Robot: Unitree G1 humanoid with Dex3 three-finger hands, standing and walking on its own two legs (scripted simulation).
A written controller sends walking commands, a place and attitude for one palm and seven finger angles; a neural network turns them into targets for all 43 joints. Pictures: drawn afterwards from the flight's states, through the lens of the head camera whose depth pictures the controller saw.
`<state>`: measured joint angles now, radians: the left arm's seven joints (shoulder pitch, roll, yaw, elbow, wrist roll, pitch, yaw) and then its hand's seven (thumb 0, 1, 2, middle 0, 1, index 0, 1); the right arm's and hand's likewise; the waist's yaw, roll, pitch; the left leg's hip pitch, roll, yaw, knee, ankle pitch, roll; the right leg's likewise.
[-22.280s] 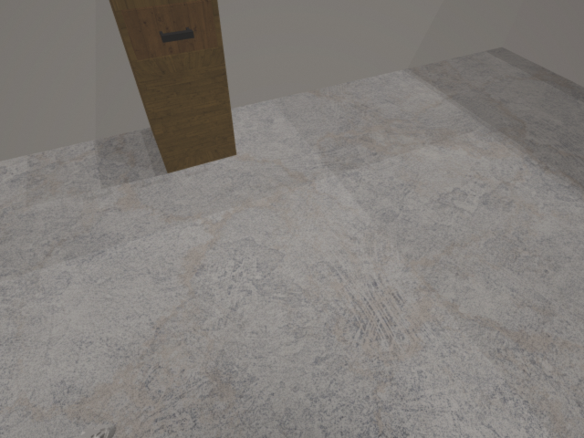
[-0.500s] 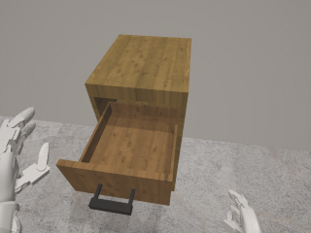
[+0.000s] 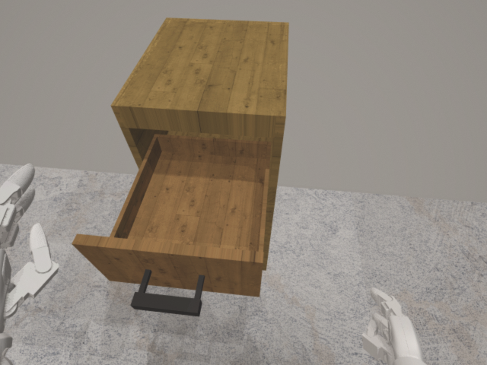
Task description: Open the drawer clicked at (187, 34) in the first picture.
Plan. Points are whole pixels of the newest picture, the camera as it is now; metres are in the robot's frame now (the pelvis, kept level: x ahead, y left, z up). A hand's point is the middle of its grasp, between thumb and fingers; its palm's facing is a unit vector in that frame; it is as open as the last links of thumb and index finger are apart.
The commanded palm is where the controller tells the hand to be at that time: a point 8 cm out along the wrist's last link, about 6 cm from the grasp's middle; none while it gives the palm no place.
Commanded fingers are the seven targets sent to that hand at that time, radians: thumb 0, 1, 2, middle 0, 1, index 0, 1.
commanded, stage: step back with the hand held close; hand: left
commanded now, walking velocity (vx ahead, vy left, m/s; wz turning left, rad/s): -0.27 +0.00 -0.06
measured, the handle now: (170, 291) +0.26 +0.16 -0.08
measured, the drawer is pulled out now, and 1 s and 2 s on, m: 0.30 0.30 0.30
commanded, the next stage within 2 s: stop stepping back and stand still in 0.98 s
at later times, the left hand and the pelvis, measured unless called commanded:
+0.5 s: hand (20, 336) +0.13 +0.22 +0.17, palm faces +0.39 -0.83 -0.41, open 7.4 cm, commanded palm +0.06 +0.27 +0.18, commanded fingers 0.00 0.90 0.90 -0.20 -0.30 -0.20 -0.30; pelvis -0.07 -0.01 -0.01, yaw -1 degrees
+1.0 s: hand out of the picture +0.03 +0.20 +0.16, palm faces +0.31 -0.81 -0.50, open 7.4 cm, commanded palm -0.05 +0.25 +0.18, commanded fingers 0.00 0.90 0.90 -0.20 -0.30 -0.20 -0.30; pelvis -0.17 -0.03 +0.00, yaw +1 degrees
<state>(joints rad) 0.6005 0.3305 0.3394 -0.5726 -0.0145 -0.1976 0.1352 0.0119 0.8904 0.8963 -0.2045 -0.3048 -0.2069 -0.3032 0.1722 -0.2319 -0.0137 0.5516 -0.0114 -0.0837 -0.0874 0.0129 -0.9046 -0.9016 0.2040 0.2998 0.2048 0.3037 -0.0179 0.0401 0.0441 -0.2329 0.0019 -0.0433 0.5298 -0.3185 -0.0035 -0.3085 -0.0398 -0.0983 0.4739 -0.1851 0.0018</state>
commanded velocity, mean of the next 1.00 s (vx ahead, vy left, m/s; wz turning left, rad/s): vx -0.33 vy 0.00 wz -0.06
